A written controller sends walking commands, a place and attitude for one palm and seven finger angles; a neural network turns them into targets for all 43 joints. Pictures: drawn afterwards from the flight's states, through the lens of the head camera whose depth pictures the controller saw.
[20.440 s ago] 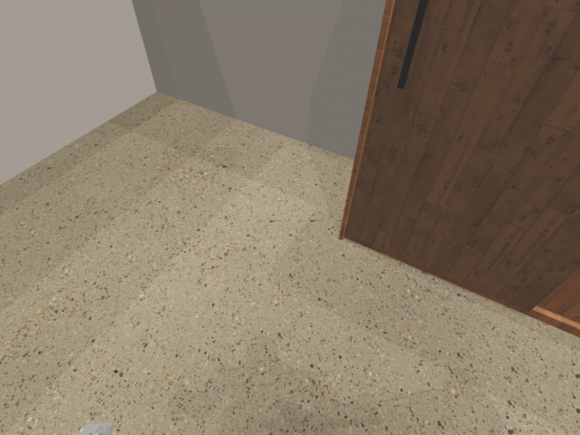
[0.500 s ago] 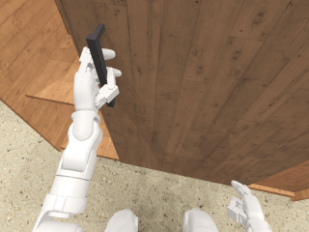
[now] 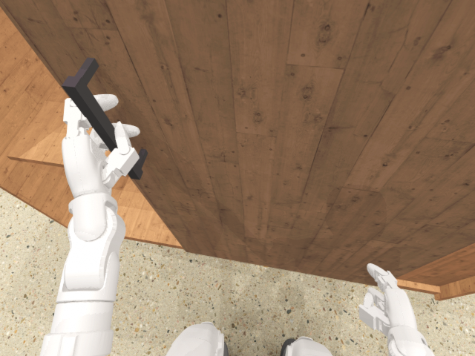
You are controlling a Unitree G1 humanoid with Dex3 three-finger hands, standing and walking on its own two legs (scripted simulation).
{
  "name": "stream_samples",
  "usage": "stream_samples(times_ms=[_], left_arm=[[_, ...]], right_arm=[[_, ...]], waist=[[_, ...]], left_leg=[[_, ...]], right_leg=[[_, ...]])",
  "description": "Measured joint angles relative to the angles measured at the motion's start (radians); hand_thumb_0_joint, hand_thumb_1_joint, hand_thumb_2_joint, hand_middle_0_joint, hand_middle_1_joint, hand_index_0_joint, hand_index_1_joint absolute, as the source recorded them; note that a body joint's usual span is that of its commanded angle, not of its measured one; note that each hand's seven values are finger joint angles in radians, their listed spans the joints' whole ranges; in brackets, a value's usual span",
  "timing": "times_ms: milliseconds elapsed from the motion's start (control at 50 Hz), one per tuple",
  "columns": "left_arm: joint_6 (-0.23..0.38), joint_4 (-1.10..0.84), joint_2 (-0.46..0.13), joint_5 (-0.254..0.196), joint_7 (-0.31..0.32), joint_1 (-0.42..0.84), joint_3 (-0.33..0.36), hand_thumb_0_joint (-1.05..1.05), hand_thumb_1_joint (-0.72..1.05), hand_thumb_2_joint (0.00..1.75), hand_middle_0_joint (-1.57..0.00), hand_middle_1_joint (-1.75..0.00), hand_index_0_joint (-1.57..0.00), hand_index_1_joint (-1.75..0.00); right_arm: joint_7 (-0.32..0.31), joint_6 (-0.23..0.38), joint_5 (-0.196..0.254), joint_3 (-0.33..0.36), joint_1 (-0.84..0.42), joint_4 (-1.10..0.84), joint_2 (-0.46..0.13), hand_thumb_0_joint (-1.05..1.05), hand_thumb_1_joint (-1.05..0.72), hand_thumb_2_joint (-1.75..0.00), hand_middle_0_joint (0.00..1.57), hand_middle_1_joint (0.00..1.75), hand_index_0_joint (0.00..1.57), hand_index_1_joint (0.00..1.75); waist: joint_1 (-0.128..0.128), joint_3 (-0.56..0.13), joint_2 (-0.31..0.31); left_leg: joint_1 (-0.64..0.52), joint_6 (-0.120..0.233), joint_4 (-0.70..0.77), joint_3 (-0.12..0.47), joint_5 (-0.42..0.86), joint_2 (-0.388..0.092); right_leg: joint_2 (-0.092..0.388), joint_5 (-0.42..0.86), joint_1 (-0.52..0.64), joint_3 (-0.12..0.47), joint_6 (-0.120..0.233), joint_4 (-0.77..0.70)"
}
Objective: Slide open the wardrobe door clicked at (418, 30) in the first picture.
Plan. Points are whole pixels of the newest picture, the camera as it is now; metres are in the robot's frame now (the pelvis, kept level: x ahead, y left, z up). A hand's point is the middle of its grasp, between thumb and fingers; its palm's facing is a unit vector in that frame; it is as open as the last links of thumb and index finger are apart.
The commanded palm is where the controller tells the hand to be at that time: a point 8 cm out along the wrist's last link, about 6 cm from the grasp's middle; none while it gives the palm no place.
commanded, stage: step sideways, sliding the door along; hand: left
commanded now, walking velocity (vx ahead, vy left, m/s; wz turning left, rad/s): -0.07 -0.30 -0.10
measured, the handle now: (116, 129) +0.40 +0.24 +0.12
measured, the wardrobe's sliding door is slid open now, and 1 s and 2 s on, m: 0.50 0.66 0.66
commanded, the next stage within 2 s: stop walking and hold the door there in 0.82 s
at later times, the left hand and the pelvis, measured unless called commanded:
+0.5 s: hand (207, 161) +0.35 +0.09 +0.13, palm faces +0.42 -0.90 -0.10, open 6.3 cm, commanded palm +0.31 +0.05 +0.12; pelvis +0.00 -0.13 -0.01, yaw -2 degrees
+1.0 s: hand (236, 168) +0.34 +0.05 +0.13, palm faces +0.40 -0.90 -0.18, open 6.4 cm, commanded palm +0.31 +0.07 +0.10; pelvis -0.02 -0.22 +0.01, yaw -5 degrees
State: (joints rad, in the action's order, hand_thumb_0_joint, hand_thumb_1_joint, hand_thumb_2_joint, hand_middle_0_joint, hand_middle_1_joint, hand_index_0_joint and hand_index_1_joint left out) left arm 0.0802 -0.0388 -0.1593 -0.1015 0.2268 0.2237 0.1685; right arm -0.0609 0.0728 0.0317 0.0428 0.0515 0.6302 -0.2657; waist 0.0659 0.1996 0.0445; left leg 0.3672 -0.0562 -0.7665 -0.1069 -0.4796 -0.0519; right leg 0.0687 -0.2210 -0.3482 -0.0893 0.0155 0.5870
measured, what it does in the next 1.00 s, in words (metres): steps to the right: left foot, then right foot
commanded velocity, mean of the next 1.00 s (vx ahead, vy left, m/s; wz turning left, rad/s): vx -0.16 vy -0.24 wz -0.05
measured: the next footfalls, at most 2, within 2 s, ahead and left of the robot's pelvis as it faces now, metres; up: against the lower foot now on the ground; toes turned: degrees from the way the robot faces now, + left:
left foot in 0.04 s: +0.03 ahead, +0.11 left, +0.00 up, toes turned +10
right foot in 0.44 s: +0.08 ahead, -0.26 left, +0.00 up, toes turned -7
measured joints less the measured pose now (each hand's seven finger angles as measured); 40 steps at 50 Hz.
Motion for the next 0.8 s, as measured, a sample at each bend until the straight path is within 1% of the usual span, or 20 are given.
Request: stream_samples(times_ms=[20, 40, 60, 100, 180, 260, 380, 420, 440, 460, 500, 540, 580, 600, 620, 640, 660, 700, 760, 800], left_arm=[[0.007, -0.017, 0.005, 0.009, -0.001, -0.01, -0.01, 0.0, 0.81, 0.87, -0.43, -1.4, -0.13, -1.4], [0.008, -0.031, 0.007, 0.01, -0.009, -0.014, -0.023, 0.0, 0.81, 0.87, -0.42, -1.4, -0.13, -1.39], [0.011, -0.034, 0.001, 0.015, -0.019, -0.004, -0.035, 0.0, 0.82, 0.86, -0.41, -1.4, -0.13, -1.38], [0.013, -0.033, -0.001, 0.031, -0.036, 0.009, -0.053, 0.0, 0.82, 0.87, -0.4, -1.4, -0.12, -1.35], [-0.004, -0.05, 0.009, 0.044, -0.045, -0.002, -0.071, 0.0, 0.83, 0.86, -0.36, -1.4, -0.14, -1.33], [-0.019, -0.061, 0.002, 0.04, -0.056, -0.014, -0.07, 0.01, 0.83, 0.87, -0.34, -1.4, -0.16, -1.34], [-0.012, -0.033, -0.03, 0.02, -0.053, -0.01, -0.029, 0.0, 0.82, 0.88, -0.36, -1.4, -0.15, -1.36], [-0.017, -0.02, -0.048, 0.011, -0.047, -0.003, -0.004, -0.01, 0.81, 0.88, -0.37, -1.4, -0.14, -1.35], [-0.019, -0.012, -0.054, 0.011, -0.044, 0.0, 0.012, -0.01, 0.8, 0.89, -0.38, -1.4, -0.13, -1.35], [-0.013, -0.004, -0.045, 0.013, -0.036, -0.003, 0.028, -0.02, 0.8, 0.89, -0.39, -1.4, -0.11, -1.35], [-0.011, -0.005, -0.032, 0.009, -0.023, -0.023, 0.044, -0.02, 0.8, 0.88, -0.41, -1.4, -0.1, -1.36], [-0.013, -0.022, -0.02, 0.005, -0.015, -0.044, 0.043, -0.02, 0.81, 0.88, -0.42, -1.4, -0.09, -1.37], [-0.003, -0.035, -0.006, 0.014, -0.005, -0.055, 0.029, -0.01, 0.81, 0.88, -0.42, -1.4, -0.09, -1.37], [0.005, -0.04, 0.0, 0.017, -0.003, -0.058, 0.019, -0.01, 0.82, 0.87, -0.41, -1.4, -0.09, -1.37], [0.011, -0.048, 0.006, 0.017, -0.004, -0.059, 0.006, -0.01, 0.82, 0.87, -0.41, -1.4, -0.09, -1.36], [0.011, -0.059, 0.01, 0.023, -0.009, -0.061, -0.008, -0.01, 0.83, 0.87, -0.4, -1.4, -0.09, -1.35], [0.012, -0.062, 0.007, 0.024, -0.02, -0.051, -0.023, -0.01, 0.82, 0.87, -0.39, -1.4, -0.09, -1.34], [0.005, -0.045, 0.0, 0.04, -0.024, -0.014, -0.036, -0.01, 0.83, 0.87, -0.37, -1.4, -0.08, -1.31], [-0.014, -0.017, -0.005, 0.051, -0.029, 0.014, -0.022, -0.01, 0.84, 0.87, -0.33, -1.4, -0.1, -1.28], [-0.03, -0.007, -0.015, 0.048, -0.033, 0.022, -0.012, 0.0, 0.83, 0.87, -0.31, -1.4, -0.12, -1.29]], right_arm=[[-0.002, -0.009, -0.003, 0.005, 0.013, -0.011, -0.005, 0.01, -0.91, -0.9, 0.2, 0.3, 0.2, 0.3], [-0.001, -0.013, -0.006, 0.014, 0.032, -0.023, -0.01, 0.01, -0.91, -0.9, 0.2, 0.3, 0.2, 0.3], [0.007, -0.016, -0.006, 0.026, 0.042, -0.024, 0.0, 0.01, -0.91, -0.9, 0.2, 0.3, 0.2, 0.3], [0.031, -0.021, -0.007, 0.029, 0.061, -0.026, 0.022, 0.01, -0.91, -0.9, 0.2, 0.3, 0.2, 0.3], [0.072, -0.001, -0.014, 0.001, 0.091, -0.042, 0.05, 0.01, -0.91, -0.9, 0.2, 0.3, 0.2, 0.3], [0.08, 0.02, -0.019, -0.019, 0.105, -0.064, 0.081, 0.01, -0.91, -0.9, 0.2, 0.3, 0.21, 0.3], [0.078, 0.062, -0.016, -0.04, 0.095, -0.089, 0.107, 0.01, -0.9, -0.9, 0.2, 0.3, 0.21, 0.3], [0.077, 0.07, -0.009, -0.046, 0.09, -0.095, 0.11, 0.01, -0.9, -0.9, 0.2, 0.3, 0.21, 0.3], [0.077, 0.07, -0.003, -0.05, 0.082, -0.095, 0.106, 0.01, -0.9, -0.9, 0.2, 0.3, 0.21, 0.3], [0.072, 0.065, 0.0, -0.051, 0.06, -0.083, 0.089, 0.01, -0.9, -0.9, 0.2, 0.3, 0.21, 0.3], [0.053, 0.053, 0.0, -0.04, 0.019, -0.051, 0.062, 0.01, -0.9, -0.9, 0.2, 0.3, 0.21, 0.3], [0.03, 0.045, -0.003, -0.028, -0.007, -0.024, 0.042, 0.01, -0.91, -0.9, 0.2, 0.3, 0.21, 0.3], [0.013, 0.032, -0.004, -0.021, -0.019, -0.008, 0.027, 0.01, -0.91, -0.9, 0.2, 0.3, 0.21, 0.3], [0.008, 0.022, -0.004, -0.017, -0.017, -0.008, 0.021, 0.01, -0.91, -0.9, 0.2, 0.3, 0.21, 0.3], [0.005, 0.011, -0.006, -0.013, -0.01, -0.013, 0.016, 0.01, -0.91, -0.9, 0.2, 0.3, 0.2, 0.3], [0.003, 0.003, -0.009, -0.007, 0.006, -0.024, 0.009, 0.01, -0.91, -0.9, 0.2, 0.3, 0.2, 0.3], [0.005, -0.001, -0.011, 0.005, 0.019, -0.029, 0.012, 0.01, -0.91, -0.9, 0.2, 0.3, 0.2, 0.3], [0.024, -0.013, -0.012, 0.015, 0.041, -0.033, 0.029, 0.01, -0.91, -0.9, 0.2, 0.3, 0.2, 0.3], [0.06, -0.004, -0.017, 0.0, 0.077, -0.037, 0.046, 0.01, -0.91, -0.9, 0.2, 0.3, 0.2, 0.3], [0.075, 0.0, -0.019, -0.01, 0.098, -0.042, 0.055, 0.01, -0.91, -0.9, 0.2, 0.3, 0.2, 0.3]], waist=[[-0.003, -0.01, 0.004], [-0.005, -0.022, 0.018], [0.004, -0.016, 0.002], [0.026, -0.002, -0.029], [0.047, 0.001, -0.027], [0.066, 0.005, -0.011], [0.079, 0.019, 0.012], [0.078, 0.017, 0.005], [0.073, 0.014, 0.003], [0.06, 0.017, 0.03], [0.042, 0.006, 0.041], [0.029, 0.001, 0.023], [0.012, 0.001, 0.005], [0.003, -0.001, -0.001], [-0.003, -0.007, -0.005], [-0.007, -0.02, 0.005], [-0.005, -0.023, 0.001], [0.015, -0.002, -0.032], [0.03, 0.001, -0.036], [0.041, -0.002, -0.029]], left_leg=[[-0.039, 0.01, 0.108, -0.027, 0.168, -0.01], [-0.063, 0.051, 0.161, -0.029, 0.29, -0.036], [-0.07, 0.071, 0.147, -0.032, 0.249, -0.045], [-0.089, 0.065, 0.127, -0.034, 0.154, -0.065], [-0.13, 0.012, 0.199, -0.017, 0.167, -0.132], [-0.171, -0.021, 0.274, -0.012, 0.21, -0.196], [-0.204, -0.089, 0.299, -0.001, 0.23, -0.255], [-0.188, -0.099, 0.251, 0.006, 0.209, -0.253], [-0.164, -0.075, 0.2, 0.016, 0.187, -0.251], [-0.128, -0.036, 0.128, 0.045, 0.135, -0.253], [-0.039, -0.01, -0.057, 0.099, -0.047, -0.166], [0.017, -0.001, -0.175, 0.095, -0.14, -0.065], [0.019, -0.002, -0.115, 0.056, -0.122, -0.007], [0.001, -0.004, -0.028, 0.029, -0.053, 0.006], [-0.028, -0.003, 0.073, 0.001, 0.064, 0.007], [-0.06, 0.025, 0.159, -0.014, 0.255, -0.014], [-0.072, 0.057, 0.173, -0.016, 0.267, -0.027], [-0.089, 0.074, 0.148, -0.018, 0.187, -0.04], [-0.115, 0.049, 0.182, 0.0, 0.171, -0.087], [-0.132, 0.027, 0.22, 0.007, 0.197, -0.124]], right_leg=[[-0.012, 0.002, -0.016, -0.007, -0.001, 0.029], [-0.036, -0.024, -0.041, -0.011, -0.015, 0.097], [-0.046, -0.105, -0.067, 0.014, -0.023, 0.195], [-0.063, -0.235, -0.112, 0.056, -0.036, 0.38], [-0.055, -0.217, -0.165, 0.047, -0.056, 0.525], [-0.041, -0.153, -0.134, 0.036, -0.071, 0.41], [-0.064, -0.073, 0.009, 0.019, -0.071, 0.081], [-0.066, 0.041, 0.075, 0.01, -0.071, -0.056], [-0.064, 0.078, 0.099, 0.002, -0.059, -0.096], [-0.076, 0.046, 0.091, -0.012, -0.038, -0.079], [-0.067, -0.002, 0.045, -0.008, -0.008, -0.041], [-0.044, 0.002, 0.022, 0.007, 0.004, -0.046], [-0.032, 0.035, 0.012, 0.01, 0.009, -0.06], [-0.031, 0.047, 0.004, 0.007, 0.014, -0.056], [-0.035, 0.051, -0.007, 0.002, 0.015, -0.038], [-0.052, 0.047, -0.027, -0.007, 0.007, 0.001], [-0.063, -0.038, -0.054, 0.001, -0.009, 0.081], [-0.079, -0.205, -0.105, 0.051, -0.024, 0.296], [-0.085, -0.241, -0.162, 0.062, -0.044, 0.508], [-0.07, -0.208, -0.173, 0.054, -0.056, 0.539]])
